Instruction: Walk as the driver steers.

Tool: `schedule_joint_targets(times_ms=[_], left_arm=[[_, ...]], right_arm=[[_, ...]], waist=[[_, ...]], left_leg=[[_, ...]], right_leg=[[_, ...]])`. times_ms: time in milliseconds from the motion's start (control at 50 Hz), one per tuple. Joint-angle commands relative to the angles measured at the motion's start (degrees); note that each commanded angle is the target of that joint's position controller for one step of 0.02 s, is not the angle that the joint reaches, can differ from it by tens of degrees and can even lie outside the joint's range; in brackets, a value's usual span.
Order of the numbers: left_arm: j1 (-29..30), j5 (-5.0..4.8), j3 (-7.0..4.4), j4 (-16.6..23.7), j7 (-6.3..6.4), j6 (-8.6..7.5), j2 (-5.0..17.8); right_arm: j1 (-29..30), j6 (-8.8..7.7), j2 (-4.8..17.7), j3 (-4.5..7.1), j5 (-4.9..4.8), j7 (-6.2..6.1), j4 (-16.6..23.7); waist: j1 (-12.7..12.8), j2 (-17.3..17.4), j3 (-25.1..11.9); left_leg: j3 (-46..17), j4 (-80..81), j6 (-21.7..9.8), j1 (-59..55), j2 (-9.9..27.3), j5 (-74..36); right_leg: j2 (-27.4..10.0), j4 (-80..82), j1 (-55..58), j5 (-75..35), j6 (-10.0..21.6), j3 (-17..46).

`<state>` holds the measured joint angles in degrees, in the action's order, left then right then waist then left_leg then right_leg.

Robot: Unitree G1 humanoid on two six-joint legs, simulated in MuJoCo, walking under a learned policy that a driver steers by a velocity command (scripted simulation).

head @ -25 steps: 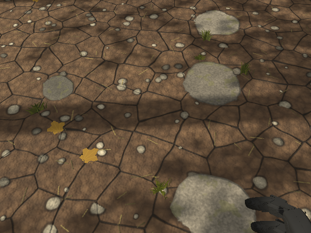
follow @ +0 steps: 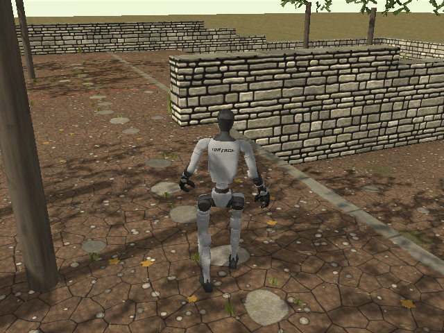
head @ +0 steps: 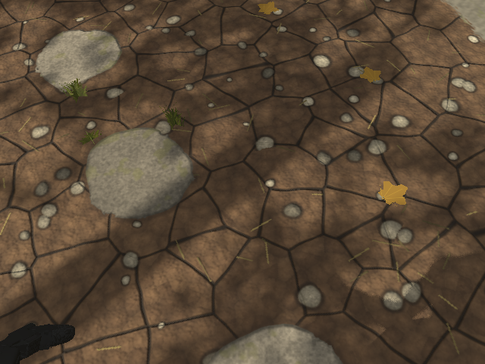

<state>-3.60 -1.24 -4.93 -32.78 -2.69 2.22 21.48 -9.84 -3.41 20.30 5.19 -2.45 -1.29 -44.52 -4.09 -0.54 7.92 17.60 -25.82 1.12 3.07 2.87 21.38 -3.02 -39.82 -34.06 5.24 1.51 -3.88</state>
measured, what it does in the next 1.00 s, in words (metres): walks ahead, turning left: right foot, then left foot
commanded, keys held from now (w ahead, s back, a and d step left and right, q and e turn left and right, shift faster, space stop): q+shift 0.38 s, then w+q+shift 0.08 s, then q+shift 0.22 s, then e+shift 0.28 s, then w+e+shift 0.04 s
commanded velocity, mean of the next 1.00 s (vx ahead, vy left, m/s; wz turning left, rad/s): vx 0.12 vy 0.00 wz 0.24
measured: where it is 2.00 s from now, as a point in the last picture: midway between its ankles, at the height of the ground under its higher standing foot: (191, 292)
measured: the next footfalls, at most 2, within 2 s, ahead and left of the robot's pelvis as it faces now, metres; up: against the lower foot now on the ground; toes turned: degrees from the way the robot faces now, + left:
right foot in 0.04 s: +0.20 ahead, -0.08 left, +0.00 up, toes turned -5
left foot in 0.48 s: +0.12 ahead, +0.16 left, +0.00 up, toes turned +13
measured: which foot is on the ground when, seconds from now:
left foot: down 0.00-0.04, up 0.06-0.46, down 0.48-0.94, up 0.96-1.00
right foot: up 0.00-0.02, down 0.04-0.46, up 0.48-0.90, down 0.92-1.00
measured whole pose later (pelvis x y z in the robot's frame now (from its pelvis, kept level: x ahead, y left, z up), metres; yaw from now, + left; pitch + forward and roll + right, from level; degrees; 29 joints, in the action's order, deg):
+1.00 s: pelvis +0.26 +0.13 +0.00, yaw +18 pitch +2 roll -2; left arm -6.7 -0.8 -3.9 -43.8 -2.8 -4.2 16.2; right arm -11.7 -0.5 16.4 2.6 1.1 -2.9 -38.4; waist 0.2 1.0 1.7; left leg -6.2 -60.5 0.5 16.2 -6.2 30.4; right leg 5.4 -29.5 -24.6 7.8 4.1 0.3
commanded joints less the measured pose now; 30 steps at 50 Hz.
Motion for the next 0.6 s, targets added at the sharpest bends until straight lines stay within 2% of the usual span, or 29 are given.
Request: schedule_joint_targets(times_ms=[20, 40, 60, 80, 100, 120, 140, 160, 200, 220, 240, 260, 300, 360, 380, 400, 420, 440, 460, 480, 500, 520, 540, 560, 580, 600], left_arm=[[-13.80, 0.55, -3.09, -0.01, -0.22, 0.16, 6.26], [-18.50, 0.94, -4.07, -1.02, 0.81, -0.24, 7.80], [-15.14, 0.95, -3.86, 0.32, 2.49, -0.64, 11.99], [-10.19, 3.38, -2.59, 5.07, 2.24, -1.80, 12.16], [-8.86, 2.59, -1.24, 5.43, 1.81, -2.28, 7.41], [-7.43, 1.57, -0.10, 3.43, 1.76, -2.79, 4.82], [-6.00, 1.14, 0.91, 2.04, 1.82, -3.04, 1.97], [-3.89, 1.63, 1.70, 0.78, 2.09, -3.18, 0.37], [-1.00, 3.49, 1.23, -0.66, 2.83, -3.41, 1.79], [-0.45, 3.59, 0.43, -0.97, 3.39, -3.29, 3.59], [-0.76, 3.43, -0.20, -1.26, 3.96, -2.98, 4.94], [-0.90, 3.21, -0.44, -1.46, 4.50, -2.51, 5.22], [-0.41, 2.88, -0.42, -1.94, 5.29, -1.69, 4.21], [0.26, 2.59, -0.57, -3.18, 5.66, -1.27, 2.90], [0.49, 2.30, -0.74, -3.58, 5.73, -1.23, 2.77], [0.24, 1.53, -1.20, -3.79, 5.57, -1.24, 3.43], [1.13, 0.17, -1.67, -3.97, 5.29, -1.38, 4.34], [2.77, -0.87, -1.73, -4.03, 5.09, -1.60, 3.80], [4.85, -0.55, -1.34, -3.89, 4.92, -1.74, 1.31], [6.95, -0.30, -0.17, -3.50, 4.26, -1.64, -3.93], [8.75, -0.26, 0.17, 0.37, 3.73, -3.03, -4.99], [10.93, -1.13, -0.69, 1.00, 3.59, -4.79, -0.62], [9.96, -1.22, -1.66, 0.31, 3.83, -5.77, 2.49], [8.23, 0.29, -2.07, -1.32, 4.38, -6.00, 2.97], [7.68, 1.70, -2.09, -2.15, 4.79, -5.89, 2.45], [8.07, 2.15, -1.99, -2.26, 4.64, -5.64, 1.61]], right_arm=[[8.01, -0.40, 8.70, 1.95, -1.44, 0.30, 5.87], [5.80, -0.24, 7.22, 1.31, -0.78, 0.66, 5.38], [0.25, 0.00, 0.50, -0.88, 3.17, 1.24, 5.67], [-5.44, 0.28, 4.00, -1.17, 2.01, 1.66, 5.30], [-0.27, 0.97, 9.44, -0.02, 0.16, 1.79, 4.28], [1.01, 1.49, 8.00, -0.47, -0.14, 1.75, 4.50], [1.62, 2.11, 5.49, -1.19, 0.68, 1.08, 3.45], [1.15, 2.89, 4.45, -1.46, 0.97, 0.65, 2.85], [-2.09, 3.93, 3.35, -1.71, 1.10, 0.48, 1.44], [-2.19, 3.98, 3.29, -1.79, 1.30, 0.33, 1.56], [-1.89, 4.05, 3.60, -1.71, 1.33, 0.23, 1.79], [-1.65, 4.31, 3.70, -1.64, 1.20, 0.25, 2.15], [-0.60, 5.23, 3.17, -1.58, 1.00, 0.47, 3.07], [0.77, 6.18, 2.60, -1.24, 1.29, 0.94, 4.57], [0.51, 6.27, 2.50, -1.07, 1.41, 1.23, 4.87], [-1.07, 6.28, 2.39, -0.88, 1.27, 1.63, 4.63], [-4.64, 6.18, 2.41, -0.51, 1.08, 2.11, 3.51], [-10.31, 6.18, 2.98, 0.24, 1.10, 2.33, 0.87], [-18.56, 5.96, 3.76, 1.15, 1.02, 2.21, -3.07], [-22.53, 5.16, 7.04, 2.17, 1.52, 1.53, -4.08], [-17.28, 2.47, 12.94, 2.13, 2.27, 1.90, 0.49], [-11.26, 0.81, 11.88, 2.23, 3.98, 2.08, 3.02], [-7.03, -0.04, 10.51, 1.73, 3.71, 1.70, 4.33], [-5.21, 0.17, 9.23, 1.57, 2.55, 1.19, 4.91], [-5.10, 0.82, 8.28, 1.32, 1.57, 0.51, 5.03], [-6.20, 1.19, 7.15, 1.01, 1.51, -0.20, 5.33]], waist=[[10.36, 2.80, -12.11], [13.01, -1.62, -13.70], [7.24, -19.78, -14.85], [5.47, -18.43, -30.09], [8.82, -5.34, -29.57], [7.47, -3.34, -23.93], [6.27, 0.80, -20.37], [4.74, -0.19, -17.73], [2.63, -3.61, -15.83], [2.94, -4.62, -15.85], [3.66, -4.68, -16.57], [4.02, -4.07, -17.28], [4.44, -4.18, -16.26], [4.49, -5.82, -13.42], [4.17, -6.15, -13.22], [3.68, -6.27, -14.63], [1.64, -6.49, -15.30], [-1.02, -5.55, -14.85], [-4.19, -0.57, -12.63], [-5.34, 13.86, -5.22], [-0.89, 18.71, -1.50], [-0.27, 13.16, -0.51], [2.58, 11.83, 0.08], [4.06, 8.55, -1.20], [4.40, 7.30, -2.96], [4.44, 6.95, -5.10]], left_leg=[[-4.52, -10.61, -5.42, 5.05, 11.59, -51.54], [-4.68, -22.63, -3.26, 10.85, 8.93, -41.13], [-4.65, -42.85, 0.29, 24.69, 1.40, 15.00], [-16.85, -57.56, 2.32, 32.05, -4.47, 22.31], [-21.03, -57.91, 1.99, 31.86, -1.02, 16.74], [-21.27, -52.39, 1.47, 32.77, 1.74, 14.50], [-21.71, -46.41, 1.69, 30.83, 3.82, 13.22], [-22.61, -40.55, 2.14, 26.20, 4.74, 11.85], [-19.55, -33.05, 3.27, 17.44, 3.14, 8.70], [-17.95, -30.68, 3.69, 16.94, 2.42, 7.04], [-17.05, -30.00, 3.96, 17.42, 2.01, 4.82], [-16.80, -29.58, 4.08, 17.81, 2.22, 2.94], [-16.19, -28.80, 3.87, 18.60, 3.06, 1.18], [-14.75, -25.88, 2.56, 18.87, 3.43, 1.15], [-14.24, -23.94, 1.90, 18.31, 3.36, 1.23], [-13.16, -21.44, 0.61, 15.97, 3.08, 0.84], [-11.46, -17.08, -1.44, 11.26, 2.23, -0.72], [-9.21, -13.55, -3.63, 4.97, -0.04, -0.52], [-10.27, -10.84, -6.01, -1.26, -1.48, 3.72], [-30.05, 2.34, -11.73, -1.16, 7.72, 15.51], [-63.08, 14.78, -20.86, -0.40, 16.94, 18.39], [-64.20, 20.13, -21.38, 1.66, 19.32, 15.83], [-57.55, 17.99, -18.19, 3.08, 17.23, 6.28], [-49.99, 14.30, -15.15, 3.56, 13.97, -3.65], [-44.36, 12.52, -13.09, 3.80, 11.44, -11.91], [-40.79, 10.71, -11.92, 3.49, 9.53, -20.92]], right_leg=[[4.90, 5.17, 22.91, -0.38, 4.90, -2.56], [5.80, 10.63, 32.20, -7.62, 7.58, -0.36], [-7.95, 9.05, 41.49, -45.26, 12.92, 16.78], [-22.71, 14.33, 47.76, -40.50, 26.88, 41.51], [-20.84, 16.97, 43.51, -33.00, 23.73, 34.79], [-18.17, 16.29, 38.97, -26.98, 19.92, 27.35], [-15.28, 16.54, 33.65, -21.42, 16.38, 23.42], [-13.86, 17.24, 27.26, -20.22, 14.61, 19.21], [-11.26, 18.92, 18.76, -23.17, 13.66, 11.12], [-11.10, 18.72, 18.97, -25.09, 14.03, 9.19], [-12.00, 18.87, 20.23, -25.26, 14.66, 8.72], [-13.26, 19.44, 21.14, -22.73, 15.07, 8.68], [-14.63, 21.06, 20.86, -13.53, 14.75, 7.71], [-15.20, 21.66, 20.18, -4.67, 12.87, 5.08], [-15.51, 20.91, 20.71, -4.22, 12.01, 4.26], [-15.89, 21.83, 20.35, 5.18, 10.68, 3.79], [-15.67, 22.42, 18.02, 18.84, 8.59, 3.42], [-14.09, 20.49, 13.18, 30.34, 5.97, 1.92], [-10.79, 10.99, 6.23, 36.99, 3.17, -1.53], [-3.67, -14.26, -5.62, 35.69, -0.93, -7.64], [5.94, -23.72, -21.33, 34.18, -2.78, 3.01], [4.10, -26.56, -22.56, 28.86, -1.53, 8.67], [2.94, -25.00, -20.21, 21.99, -0.81, 9.61], [1.94, -23.78, -16.76, 17.14, -1.53, 9.44], [1.96, -20.74, -13.57, 13.55, -2.48, 9.05], [2.76, -19.56, -10.40, 10.12, -3.24, 8.75]])
Velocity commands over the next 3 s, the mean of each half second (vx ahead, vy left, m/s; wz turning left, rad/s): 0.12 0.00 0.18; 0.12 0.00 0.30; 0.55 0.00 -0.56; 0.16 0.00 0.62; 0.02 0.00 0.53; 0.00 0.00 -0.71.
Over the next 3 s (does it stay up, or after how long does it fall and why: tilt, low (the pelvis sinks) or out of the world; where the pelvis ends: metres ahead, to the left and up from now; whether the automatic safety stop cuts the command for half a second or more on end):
stays up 0.65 0.18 0.01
